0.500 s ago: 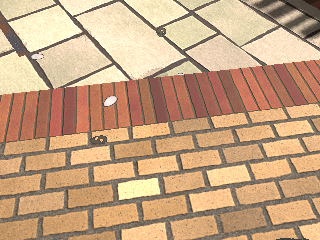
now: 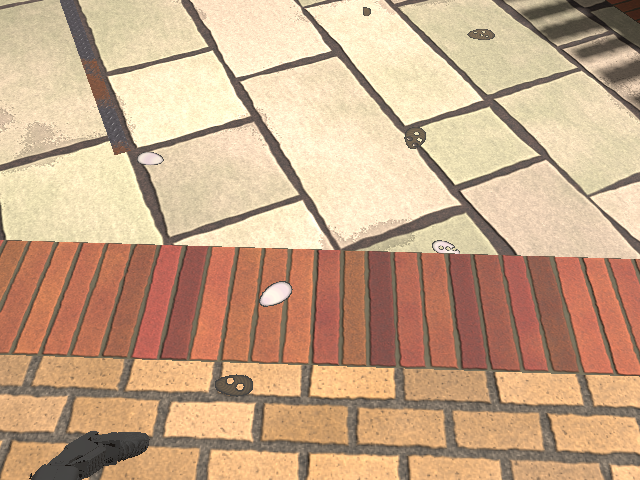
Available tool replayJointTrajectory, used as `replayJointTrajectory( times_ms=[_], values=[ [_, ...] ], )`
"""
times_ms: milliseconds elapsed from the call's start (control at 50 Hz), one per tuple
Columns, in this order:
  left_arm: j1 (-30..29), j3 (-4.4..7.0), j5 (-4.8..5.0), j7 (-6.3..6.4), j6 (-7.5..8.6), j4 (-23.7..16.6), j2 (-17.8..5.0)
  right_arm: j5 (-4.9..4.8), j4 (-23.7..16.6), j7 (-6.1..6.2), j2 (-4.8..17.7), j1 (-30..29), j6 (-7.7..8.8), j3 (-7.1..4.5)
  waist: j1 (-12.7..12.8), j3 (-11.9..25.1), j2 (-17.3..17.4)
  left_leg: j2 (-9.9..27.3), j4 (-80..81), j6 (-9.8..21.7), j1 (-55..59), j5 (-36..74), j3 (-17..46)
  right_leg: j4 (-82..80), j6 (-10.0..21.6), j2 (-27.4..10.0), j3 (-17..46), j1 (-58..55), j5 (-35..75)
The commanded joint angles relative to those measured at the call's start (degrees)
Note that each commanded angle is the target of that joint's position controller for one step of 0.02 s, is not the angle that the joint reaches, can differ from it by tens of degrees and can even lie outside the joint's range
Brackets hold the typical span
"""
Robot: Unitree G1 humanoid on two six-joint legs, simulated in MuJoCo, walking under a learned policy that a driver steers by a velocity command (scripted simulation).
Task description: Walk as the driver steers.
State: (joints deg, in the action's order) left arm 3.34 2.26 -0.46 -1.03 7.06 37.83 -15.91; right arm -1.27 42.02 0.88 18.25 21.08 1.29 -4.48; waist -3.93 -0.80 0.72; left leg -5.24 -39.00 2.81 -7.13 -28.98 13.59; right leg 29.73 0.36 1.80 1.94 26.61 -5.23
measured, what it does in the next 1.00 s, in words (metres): walks ahead, turning left: left foot, then right foot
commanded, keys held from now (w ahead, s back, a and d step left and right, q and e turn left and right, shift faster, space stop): w+q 0.78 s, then w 0.22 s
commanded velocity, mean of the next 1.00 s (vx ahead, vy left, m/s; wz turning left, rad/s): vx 0.50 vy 0.00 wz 0.55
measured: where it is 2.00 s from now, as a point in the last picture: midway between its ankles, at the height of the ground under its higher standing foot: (160, 275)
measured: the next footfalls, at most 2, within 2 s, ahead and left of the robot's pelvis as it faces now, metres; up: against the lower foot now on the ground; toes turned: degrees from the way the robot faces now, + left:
left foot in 0.50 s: +0.38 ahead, +0.18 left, +0.00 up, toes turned +20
right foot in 1.00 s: +0.73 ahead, +0.10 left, +0.00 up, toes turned +32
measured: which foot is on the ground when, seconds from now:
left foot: up 0.00-0.48, down 0.50-1.00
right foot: down 0.00-0.52, up 0.54-0.98, down 1.00-1.00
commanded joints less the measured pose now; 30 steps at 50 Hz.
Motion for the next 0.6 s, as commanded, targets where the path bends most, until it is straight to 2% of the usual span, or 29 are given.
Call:
replayJointTrajectory(
  times_ms=[20,40,60,80,100,140,200,260,320,360,400,440,460,480,500,520,540,560,580,600],
  values=[
    [17.2,4.44,0.28,0.11,-0.08,-0.03,-12.03,-1.33,-5.27,-0.03,4.61,5.52,1.42,0.31,6.96,16.08,-14.84,2.93,-33.79,-1.46,-36.12,-3.88,-2.07,-12.79,13.62,-25.86,44.33,-44.22,-29.5],
    [14.83,3.5,0.51,0.38,-0.41,-0.59,-8.63,-0.96,-5.71,-0.02,7.94,-0.46,1.11,-0.7,8.51,8.87,-9.25,4.92,-35.96,-1.86,-37.91,1.59,-3.12,-13.55,11.16,-23.44,35.25,-37.79,-28.13],
    [12.16,3.0,0.06,0.5,-0.81,-0.74,-7.58,-0.25,-6.34,0.11,7.78,-3.65,0.83,-0.82,7.82,4.98,-5.37,6.84,-35.19,-2.25,-36.31,5.72,-5.06,-13.92,9.68,-21.0,27.29,-31.34,-20.04],
    [10.69,2.6,-0.11,0.59,-1.02,-0.2,-6.37,0.32,-7.02,-0.06,7.05,-5.69,0.85,-0.95,7.12,1.84,-4.82,8.38,-32.74,-2.46,-35.38,8.48,-5.22,-14.96,9.38,-18.72,21.49,-26.44,-12.92],
    [10.09,2.3,-0.42,0.78,-0.93,0.2,-5.72,0.01,-7.26,-0.44,6.02,-5.47,0.68,-1.0,5.92,1.03,-6.48,9.88,-31.07,-2.45,-32.87,10.32,-5.44,-16.19,8.77,-17.11,16.95,-23.29,-8.63],
    [10.03,2.35,-0.01,0.85,-0.53,1.15,-5.33,-0.52,-7.36,-0.81,3.83,-4.99,0.06,-0.71,5.33,0.52,-7.66,10.76,-28.7,-2.71,-31.34,11.51,-7.05,-18.52,9.24,-15.82,11.16,-21.06,-4.33],
    [10.77,3.12,0.24,0.91,-0.2,2.87,-7.4,-0.04,-8.91,-0.97,2.09,-8.02,-0.44,-0.17,5.41,-0.88,-5.63,11.71,-23.04,-3.63,-34.36,14.89,-7.49,-20.76,10.8,-17.03,6.04,-21.31,1.72],
    [10.63,3.46,0.18,1.05,-0.66,3.96,-8.67,-0.05,-9.4,-1.66,1.57,-10.73,-0.11,0.14,6.04,-1.06,-4.68,11.84,-14.85,-3.88,-34.7,22.85,-8.59,-21.13,10.27,-16.41,-0.09,-23.3,6.89],
    [11.82,3.63,0.48,1.32,-1.29,5.23,-9.86,-0.03,-10.59,-2.76,0.44,-16.16,0.55,0.71,8.06,-2.53,-4.03,11.01,-5.61,-3.09,-32.15,29.47,-11.72,-20.97,8.92,-15.6,-5.63,-24.14,9.15],
    [13.45,3.84,0.88,1.33,-1.82,6.26,-10.71,-0.17,-11.65,-3.48,0.13,-19.26,0.67,0.9,9.01,-3.56,-3.77,10.42,-1.6,-2.2,-31.22,29.81,-13.55,-20.58,8.37,-16.26,-7.68,-26.17,10.29],
    [14.33,4.17,1.57,1.28,-2.51,7.07,-11.69,-0.31,-12.75,-4.08,0.69,-20.97,0.63,0.68,8.85,-4.19,-4.06,9.67,1.14,-0.78,-30.64,26.92,-14.93,-18.91,7.62,-17.36,-9.23,-29.34,14.66],
    [13.95,4.67,2.15,1.53,-3.22,7.22,-13.33,-0.01,-13.21,-4.34,2.34,-19.64,0.35,-0.17,6.72,-2.33,-5.47,6.81,2.62,1.54,-25.9,21.27,-17.63,-13.17,6.53,-17.77,-11.37,-31.74,31.25],
    [13.63,4.98,2.45,1.79,-3.62,7.12,-14.28,0.2,-12.75,-4.28,3.74,-16.56,0.05,-0.96,4.5,0.03,-6.37,4.62,2.82,2.91,-21.12,18.44,-19.19,-7.45,5.96,-17.63,-12.39,-32.31,40.99],
    [12.85,5.04,2.8,2.02,-4.05,6.93,-14.54,0.12,-11.08,-4.02,5.78,-9.52,-0.23,-2.26,0.16,3.87,-5.82,2.23,5.51,4.83,-11.75,19.34,-20.22,2.29,4.91,-16.55,-13.81,-30.44,45.56],
    [12.96,4.41,2.5,2.3,-4.04,6.56,-13.08,-0.1,-8.32,-3.13,9.09,0.65,-0.69,-4.19,-4.85,8.84,-3.61,1.56,8.31,7.2,4.41,22.26,-17.71,16.18,2.85,-14.49,-14.7,-21.39,38.97],
    [15.81,2.17,-0.53,1.99,-3.55,4.6,-5.83,-0.65,-7.26,-1.89,14.53,4.11,-1.07,-5.21,-2.13,12.57,10.08,14.96,8.89,12.79,22.15,22.43,4.31,35.88,-0.06,-8.25,-14.33,-0.11,-6.74],
    [16.23,0.97,0.01,1.34,-1.53,1.72,-4.96,-0.31,-9.84,-2.46,16.14,2.83,0.21,-4.75,-0.06,22.85,14.04,24.95,19.11,22.98,31.43,8.39,35.55,49.77,-1.41,0.97,-1.17,14.39,-30.83],
    [9.27,2.38,2.27,0.66,-0.11,0.58,-10.45,-0.03,-9.32,-2.92,10.81,2.07,1.11,-3.35,-3.15,18.02,5.87,23.35,22.32,19.21,28.58,7.05,29.92,50.73,-0.66,-2.75,4.01,20.45,-25.64],
    [7.03,2.12,2.96,0.41,0.77,-0.42,-10.18,0.1,-8.77,-2.89,9.03,0.02,1.7,-2.7,-1.67,10.48,4.78,21.14,22.69,17.01,20.69,10.47,21.59,46.67,0.35,-4.87,3.01,20.96,-20.37],
    [7.15,2.03,1.7,0.89,1.07,0.53,-9.35,0.09,-9.01,-2.77,7.72,-3.92,1.94,-2.24,1.19,6.58,-0.11,18.42,22.78,14.93,12.28,16.53,15.7,41.68,0.15,-7.18,3.04,17.46,-16.46]
  ],
)
Keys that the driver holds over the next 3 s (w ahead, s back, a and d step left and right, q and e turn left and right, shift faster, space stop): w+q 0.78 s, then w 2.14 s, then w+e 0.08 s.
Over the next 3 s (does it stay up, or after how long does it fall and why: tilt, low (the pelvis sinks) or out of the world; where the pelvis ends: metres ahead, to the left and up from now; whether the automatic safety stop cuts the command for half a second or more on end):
stays up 1.52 0.63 -0.13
